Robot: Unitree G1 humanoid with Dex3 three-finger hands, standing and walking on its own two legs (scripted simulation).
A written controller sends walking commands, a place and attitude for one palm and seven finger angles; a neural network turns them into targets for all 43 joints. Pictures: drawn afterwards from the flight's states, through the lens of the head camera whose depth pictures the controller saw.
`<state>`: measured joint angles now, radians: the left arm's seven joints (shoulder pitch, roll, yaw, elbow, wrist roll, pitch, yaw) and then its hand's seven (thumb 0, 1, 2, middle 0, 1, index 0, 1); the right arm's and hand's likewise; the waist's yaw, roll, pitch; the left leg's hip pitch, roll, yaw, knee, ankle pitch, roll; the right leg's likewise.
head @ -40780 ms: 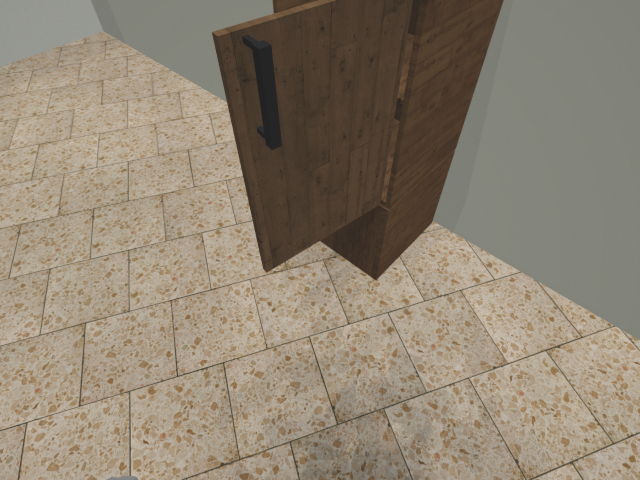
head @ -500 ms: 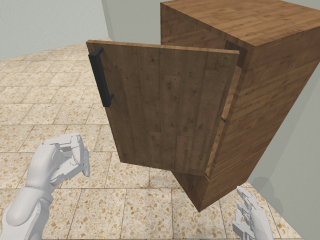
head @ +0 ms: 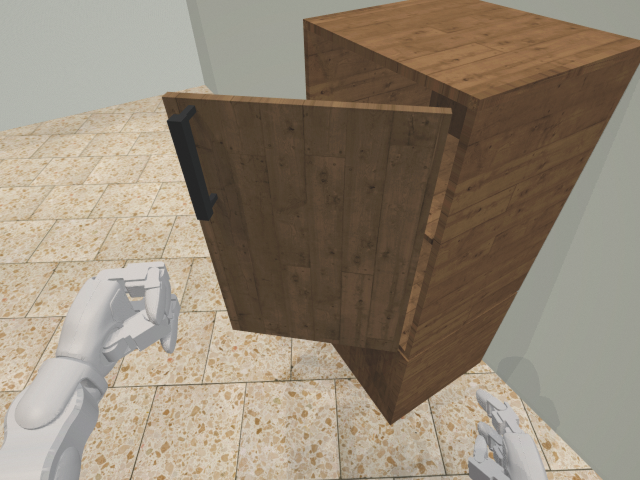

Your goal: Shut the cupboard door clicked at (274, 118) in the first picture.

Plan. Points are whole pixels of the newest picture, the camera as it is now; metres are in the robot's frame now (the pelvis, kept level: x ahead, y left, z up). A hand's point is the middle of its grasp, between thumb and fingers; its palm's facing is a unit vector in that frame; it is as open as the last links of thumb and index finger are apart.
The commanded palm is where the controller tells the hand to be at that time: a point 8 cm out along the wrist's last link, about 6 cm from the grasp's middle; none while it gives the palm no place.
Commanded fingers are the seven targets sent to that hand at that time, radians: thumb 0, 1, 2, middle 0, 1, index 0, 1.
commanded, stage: raise the hand and make a fist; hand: left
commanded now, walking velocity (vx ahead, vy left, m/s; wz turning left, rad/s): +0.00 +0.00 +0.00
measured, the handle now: (197, 165) +0.50 +0.25 +0.15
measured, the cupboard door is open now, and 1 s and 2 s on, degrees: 49 49 48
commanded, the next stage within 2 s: bring the fist close to the handle in 0.08 s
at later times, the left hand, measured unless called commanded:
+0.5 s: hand (171, 261) +0.29 +0.20 +0.17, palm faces +0.02 -1.00 -0.09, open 3.1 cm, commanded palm +0.26 +0.25 +0.16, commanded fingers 0.00 0.90 0.90 -1.30 -1.50 -1.30 -1.50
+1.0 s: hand (190, 217) +0.37 +0.21 +0.17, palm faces -0.03 -1.00 -0.05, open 3.1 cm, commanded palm +0.35 +0.26 +0.16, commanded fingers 0.00 0.90 0.90 -1.30 -1.50 -1.30 -1.50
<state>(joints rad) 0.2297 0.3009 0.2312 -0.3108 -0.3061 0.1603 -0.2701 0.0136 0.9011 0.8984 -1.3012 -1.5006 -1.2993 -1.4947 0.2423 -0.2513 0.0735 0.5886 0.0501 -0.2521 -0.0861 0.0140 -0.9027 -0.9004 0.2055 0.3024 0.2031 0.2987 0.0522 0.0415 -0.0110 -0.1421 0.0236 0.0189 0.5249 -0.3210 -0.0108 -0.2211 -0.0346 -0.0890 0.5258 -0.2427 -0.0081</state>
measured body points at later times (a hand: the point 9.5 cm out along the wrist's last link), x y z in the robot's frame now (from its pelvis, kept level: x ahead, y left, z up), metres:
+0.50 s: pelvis -0.01 +0.00 +0.00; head -0.02 -0.03 +0.45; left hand +0.29 +0.26 +0.17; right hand +0.18 -0.22 -0.08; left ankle -0.02 +0.13 -0.73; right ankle +0.03 -0.11 -0.73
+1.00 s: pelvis +0.01 +0.00 +0.00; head +0.01 -0.02 +0.45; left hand +0.37 +0.26 +0.17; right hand +0.17 -0.24 -0.09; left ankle -0.02 +0.13 -0.73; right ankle +0.03 -0.11 -0.73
